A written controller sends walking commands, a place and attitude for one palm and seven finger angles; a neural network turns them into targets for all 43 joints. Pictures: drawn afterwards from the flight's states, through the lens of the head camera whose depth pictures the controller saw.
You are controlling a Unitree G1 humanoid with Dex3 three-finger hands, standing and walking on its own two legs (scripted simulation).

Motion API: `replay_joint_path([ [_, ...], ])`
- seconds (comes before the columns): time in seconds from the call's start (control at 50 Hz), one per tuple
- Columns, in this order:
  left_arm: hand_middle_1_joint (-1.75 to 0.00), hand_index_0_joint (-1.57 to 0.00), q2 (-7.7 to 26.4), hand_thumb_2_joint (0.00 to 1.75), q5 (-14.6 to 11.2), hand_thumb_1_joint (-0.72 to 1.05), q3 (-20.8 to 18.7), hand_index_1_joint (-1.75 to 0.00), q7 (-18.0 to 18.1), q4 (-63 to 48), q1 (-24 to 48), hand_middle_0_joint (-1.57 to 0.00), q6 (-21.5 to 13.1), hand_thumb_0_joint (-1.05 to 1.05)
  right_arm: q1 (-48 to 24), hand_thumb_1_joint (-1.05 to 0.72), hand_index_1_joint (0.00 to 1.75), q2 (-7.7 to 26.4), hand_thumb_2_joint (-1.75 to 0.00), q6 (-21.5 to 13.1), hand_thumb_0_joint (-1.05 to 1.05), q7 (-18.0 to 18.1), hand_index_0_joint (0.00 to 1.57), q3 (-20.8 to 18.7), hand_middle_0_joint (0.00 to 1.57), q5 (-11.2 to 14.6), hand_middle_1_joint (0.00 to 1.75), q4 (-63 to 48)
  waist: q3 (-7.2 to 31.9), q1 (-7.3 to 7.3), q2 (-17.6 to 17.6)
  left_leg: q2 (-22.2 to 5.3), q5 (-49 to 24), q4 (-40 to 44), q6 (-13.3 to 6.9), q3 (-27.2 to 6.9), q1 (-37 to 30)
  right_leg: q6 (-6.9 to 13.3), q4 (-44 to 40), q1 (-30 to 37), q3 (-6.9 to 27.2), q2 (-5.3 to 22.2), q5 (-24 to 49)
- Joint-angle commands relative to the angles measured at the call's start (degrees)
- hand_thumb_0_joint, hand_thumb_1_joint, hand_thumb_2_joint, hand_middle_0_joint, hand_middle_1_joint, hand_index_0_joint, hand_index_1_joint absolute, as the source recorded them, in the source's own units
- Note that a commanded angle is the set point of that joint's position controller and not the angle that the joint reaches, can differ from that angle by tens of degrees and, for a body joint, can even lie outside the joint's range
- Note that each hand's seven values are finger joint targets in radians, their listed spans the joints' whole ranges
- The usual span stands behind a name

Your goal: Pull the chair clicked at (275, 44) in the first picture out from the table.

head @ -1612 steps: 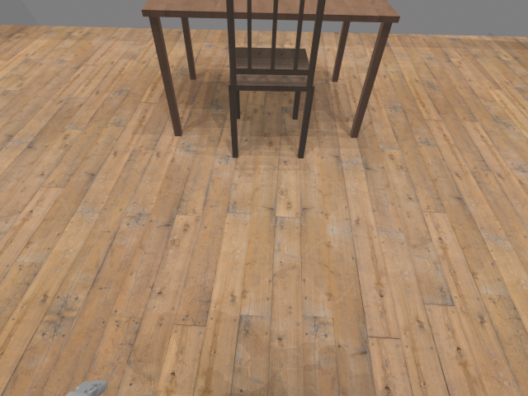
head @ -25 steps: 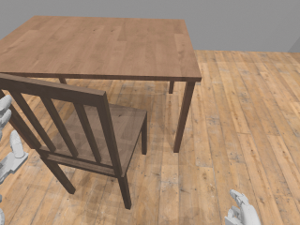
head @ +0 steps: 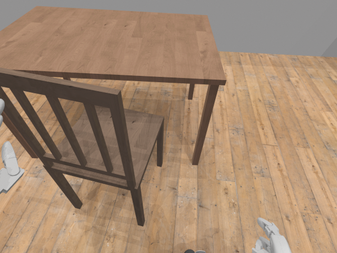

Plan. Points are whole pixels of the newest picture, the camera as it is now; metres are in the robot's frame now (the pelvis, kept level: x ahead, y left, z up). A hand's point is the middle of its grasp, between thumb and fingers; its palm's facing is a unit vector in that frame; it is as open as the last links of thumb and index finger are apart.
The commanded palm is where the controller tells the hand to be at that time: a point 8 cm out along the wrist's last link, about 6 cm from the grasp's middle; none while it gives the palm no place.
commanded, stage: step back with the hand held close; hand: left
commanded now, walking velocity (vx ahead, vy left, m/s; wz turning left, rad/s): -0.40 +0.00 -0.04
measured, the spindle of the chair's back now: (70, 135) +0.46 +0.34 -0.04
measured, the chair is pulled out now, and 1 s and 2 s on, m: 0.17 0.17 0.17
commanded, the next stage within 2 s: stop stepping back and stand still in 0.92 s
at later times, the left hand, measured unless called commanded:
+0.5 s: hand out of the picture +0.18 +0.27 +0.19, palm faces +0.49 -0.74 -0.46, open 7.4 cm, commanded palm +0.12 +0.31 +0.20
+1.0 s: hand out of the picture +0.11 +0.25 +0.18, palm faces +0.33 -0.82 -0.46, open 7.4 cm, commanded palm +0.06 +0.29 +0.20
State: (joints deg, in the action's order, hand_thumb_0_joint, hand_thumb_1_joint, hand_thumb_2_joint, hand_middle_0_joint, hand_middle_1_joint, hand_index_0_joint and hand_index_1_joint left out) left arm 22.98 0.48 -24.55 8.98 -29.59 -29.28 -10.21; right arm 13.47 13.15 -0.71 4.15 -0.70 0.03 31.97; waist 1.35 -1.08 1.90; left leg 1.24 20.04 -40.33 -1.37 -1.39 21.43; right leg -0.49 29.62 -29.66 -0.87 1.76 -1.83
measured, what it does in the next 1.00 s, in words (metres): walks backwards: right foot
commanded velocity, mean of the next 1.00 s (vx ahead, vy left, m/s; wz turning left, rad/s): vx -0.40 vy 0.00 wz -0.07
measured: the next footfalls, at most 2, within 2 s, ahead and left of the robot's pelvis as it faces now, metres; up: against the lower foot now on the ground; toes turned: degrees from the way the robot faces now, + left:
right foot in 0.52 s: +0.00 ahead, -0.11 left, +0.00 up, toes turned +2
right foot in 1.06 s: -0.15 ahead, -0.09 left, +0.00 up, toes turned -3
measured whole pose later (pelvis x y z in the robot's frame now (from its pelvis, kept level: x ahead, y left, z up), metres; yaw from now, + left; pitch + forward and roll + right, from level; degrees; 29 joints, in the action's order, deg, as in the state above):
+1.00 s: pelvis -0.10 +0.00 +0.02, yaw -5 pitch +1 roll -1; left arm 25.6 -3.3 -24.4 7.6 -31.3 -33.1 -6.3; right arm 8.4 10.1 -4.2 4.0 -0.6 -0.5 33.7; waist 1.5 0.3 2.4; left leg -2.3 9.2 -26.6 -1.2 5.2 18.7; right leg -1.8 39.0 -20.3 0.4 -1.9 -19.8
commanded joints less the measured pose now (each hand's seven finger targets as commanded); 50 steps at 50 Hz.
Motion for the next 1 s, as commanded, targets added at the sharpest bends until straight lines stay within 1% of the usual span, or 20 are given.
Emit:
replay_joint_path([
  [0.0,-0.3,-0.2,11.1,0.9,-0.2,0.9,-8.1,-0.3,1.3,-13.2,3.2,-0.2,-3.8,0.0,-6.1,-0.9,0.3,8.6,-0.9,-3.6,0.0,0.8,0.2,-3.3,0.2,0.0,0.3,-9.3,5.6,0.39,-5.7,-5.2,18.0,17.4,-5.0,-5.5,23.9,-0.2,2.2,27.4,6.2,0.8,-8.0],
  [0.12,-0.3,-0.2,9.7,0.9,0.6,0.9,-7.9,-0.3,0.7,-11.5,5.0,-0.2,-3.7,0.0,-6.7,-0.9,0.3,8.8,-0.9,-4.0,0.0,1.0,0.2,-3.6,0.2,0.0,0.3,-9.5,1.6,0.92,-5.8,-6.2,24.7,16.0,-5.6,-5.5,33.1,0.2,8.5,29.9,9.6,-0.6,-5.9],
  [0.24,-0.3,-0.2,11.3,0.9,-1.4,0.9,-5.9,-0.3,0.7,-12.2,7.9,-0.2,-2.4,0.0,-4.2,-0.9,0.3,7.0,-0.9,-3.1,0.0,-0.7,0.2,-3.6,0.2,-0.6,0.3,-6.4,5.2,-0.72,7.6,0.2,8.8,-0.9,-1.1,1.3,1.8,4.4,-16.0,2.7,16.8,9.4,-24.2],
  [0.3,-0.3,-0.2,11.1,0.9,-1.7,0.9,-6.2,-0.3,0.9,-13.6,5.1,-0.2,-3.2,0.0,-5.0,-0.9,0.3,7.3,-0.9,-2.8,0.0,0.0,0.2,-3.2,0.2,-0.3,0.3,-6.9,7.3,-0.78,-0.4,-3.0,10.2,11.5,-3.0,-2.9,0.8,1.0,-8.2,4.7,8.4,3.9,-21.5],
  [0.34,-0.3,-0.2,10.4,0.9,-0.8,0.9,-7.8,-0.3,1.3,-15.4,3.9,-0.2,-4.0,0.0,-7.3,-0.9,0.3,8.8,-0.9,-3.7,0.0,1.1,0.2,-3.3,0.2,-0.4,0.3,-7.9,6.8,-0.39,-16.9,-13.6,18.5,24.7,-7.7,-12.8,17.2,-1.8,14.5,18.1,2.1,-4.3,-10.9],
  [0.36,-0.3,-0.2,9.7,0.9,-0.4,0.9,-8.4,-0.3,1.4,-16.5,4.4,-0.2,-4.0,0.0,-8.9,-0.9,0.3,7.5,-0.9,-4.4,0.0,1.4,0.2,-3.4,0.2,-0.6,0.3,-8.3,6.2,0.31,-19.7,-18.4,15.9,27.3,-9.7,-16.2,23.8,-2.3,25.9,22.0,1.8,-7.3,-8.8],
  [0.4,-0.3,-0.2,9.3,0.9,-1.0,0.9,-8.2,-0.3,1.0,-16.1,2.4,-0.2,-3.2,0.0,-8.2,-0.9,0.3,6.4,-0.9,-5.7,0.0,1.2,0.2,-4.5,0.2,-0.8,0.3,-7.4,7.2,0.93,-13.2,-19.2,-2.4,22.5,-9.0,-11.9,16.3,-1.5,29.6,15.6,4.7,-6.8,-17.0],
  [0.46,-0.3,-0.2,7.8,0.9,-1.7,0.9,-6.9,-0.3,0.2,-13.6,-1.7,-0.2,-2.3,0.0,-7.6,-0.9,0.3,5.9,-0.9,-7.2,0.0,0.4,0.2,-4.5,0.2,-0.7,0.3,-5.9,5.4,1.97,-11.5,-14.7,-18.9,14.6,-4.3,-5.7,3.1,-0.8,8.4,10.7,1.4,-4.3,-18.4],
  [0.5,-0.3,-0.2,7.8,0.9,-1.8,0.9,-4.9,-0.3,-0.3,-13.1,-1.3,-0.2,-2.6,0.0,-7.8,-0.9,0.3,6.0,-0.9,-7.6,0.0,-0.3,0.2,-3.4,0.2,-0.8,0.3,-4.6,6.7,1.24,-11.0,-13.3,-28.1,11.2,-2.4,-4.9,-5.3,0.0,-2.2,10.0,1.7,-3.1,-6.7],
  [0.54,-0.3,-0.2,9.8,0.9,-1.0,0.9,-4.2,-0.3,-0.3,-13.4,3.6,-0.2,-3.4,0.0,-7.6,-0.9,0.3,5.9,-0.9,-6.7,0.0,-0.3,0.2,-2.9,0.2,-1.0,0.3,-3.2,9.2,-0.16,-3.7,-9.8,-32.9,3.8,1.0,1.5,-5.9,2.7,-3.9,14.1,9.4,4.6,28.3],
  [0.58,-0.3,-0.2,11.9,0.9,-1.3,0.9,-4.2,-0.3,0.5,-12.7,7.9,-0.2,-2.2,0.0,-8.2,-0.9,0.3,4.8,-0.9,-5.8,0.0,0.7,0.2,-2.8,0.2,0.4,0.3,-4.9,15.8,0.12,9.2,-1.3,-4.7,-3.9,3.5,6.9,1.8,-1.5,-2.4,26.6,14.6,11.9,67.8],
  [0.6,-0.3,-0.2,13.8,0.9,-1.7,0.9,-6.7,-0.3,0.4,-12.7,6.0,-0.2,-1.5,0.0,-9.0,-0.9,0.3,4.8,-0.9,-5.7,0.0,1.1,0.2,-3.3,0.2,0.8,0.3,-5.5,17.6,1.87,12.5,-0.7,5.0,-6.9,2.1,3.3,5.8,-2.3,-3.1,29.5,13.5,13.9,63.0],
  [0.66,-0.3,-0.2,15.5,0.9,-1.9,0.9,-10.4,-0.3,-0.2,-12.3,-4.3,-0.2,-0.8,0.0,-11.2,-0.9,0.3,2.8,-0.9,-3.6,0.0,1.6,0.2,-1.6,0.2,0.2,0.3,-6.4,14.4,2.97,7.1,-1.9,5.2,-2.8,1.6,2.6,7.0,5.8,-2.1,27.9,13.2,13.2,51.5],
  [0.72,-0.3,-0.2,13.7,0.9,-3.3,0.9,-8.2,-0.3,-0.7,-16.7,-4.0,-0.2,-1.4,0.0,-10.9,-0.9,0.3,4.1,-0.9,-1.5,0.0,2.4,0.2,-0.9,0.2,0.5,0.3,-6.9,15.4,1.04,-1.9,-1.9,-17.7,15.6,2.2,4.8,-5.8,2.9,2.8,25.6,7.6,6.2,45.0],
  [0.74,-0.3,-0.2,13.8,0.9,-3.6,0.9,-7.9,-0.3,-0.8,-18.4,-2.8,-0.2,-1.8,0.0,-10.9,-0.9,0.3,5.0,-0.9,-1.6,0.0,2.6,0.2,-1.4,0.2,0.7,0.3,-6.8,16.0,0.9,-7.1,-6.9,-40.1,18.5,0.9,1.3,-13.4,0.0,5.2,19.7,4.8,2.2,31.1],
  [0.76,-0.3,-0.2,13.4,0.9,-3.7,0.9,-7.4,-0.3,-1.0,-18.8,-2.9,-0.2,-1.9,0.0,-10.2,-0.9,0.3,5.7,-0.9,-2.1,0.0,2.2,0.2,-2.4,0.2,0.6,0.3,-6.8,16.7,1.4,-13.3,-14.0,-58.2,16.3,-1.7,-4.9,-22.7,-2.2,8.2,8.8,3.9,-2.1,0.4],
  [0.78,-0.3,-0.2,13.0,0.9,-4.1,0.9,-7.1,-0.3,-1.1,-18.2,-4.1,-0.2,-2.1,0.0,-9.5,-0.9,0.3,5.9,-0.9,-3.3,0.0,1.2,0.2,-3.2,0.2,0.7,0.3,-6.9,17.1,1.64,-14.8,-18.6,-60.4,17.0,-3.8,-6.6,-24.3,-1.9,13.5,4.2,5.3,-3.6,-21.3],
  [0.82,-0.3,-0.2,12.4,0.9,-4.4,0.9,-8.5,-0.3,-0.9,-14.1,-5.7,-0.2,-1.7,0.0,-9.9,-0.9,0.3,6.2,-0.9,-5.2,0.0,1.0,0.2,-3.8,0.2,-0.6,0.3,-6.5,11.8,2.26,-14.5,-19.6,-46.7,20.2,-5.5,-5.4,-11.4,-0.4,19.6,7.4,4.8,-4.5,-26.4],
  [0.88,-0.3,-0.2,11.3,0.9,-4.2,0.9,-6.8,-0.3,-0.5,-14.1,-3.6,-0.2,0.0,0.0,-9.0,-0.9,0.3,6.2,-0.9,-6.0,0.0,0.4,0.2,-3.3,0.2,-0.6,0.3,-5.4,9.1,1.58,-13.8,-18.7,-48.2,19.6,-5.4,-4.2,-13.2,-0.9,13.9,6.9,2.9,-3.0,-21.1],
  [0.98,-0.3,-0.2,10.5,0.9,-3.7,0.9,-4.3,-0.3,-0.2,-13.0,0.7,-0.2,0.9,0.0,-11.2,-0.9,0.3,7.9,-0.9,-6.6,0.0,0.4,0.2,-2.9,0.2,-0.4,0.3,-5.9,4.4,1.77,-11.8,-16.3,-8.6,23.4,-4.0,-3.4,3.4,-1.1,4.2,19.6,1.0,-2.8,-13.7],
])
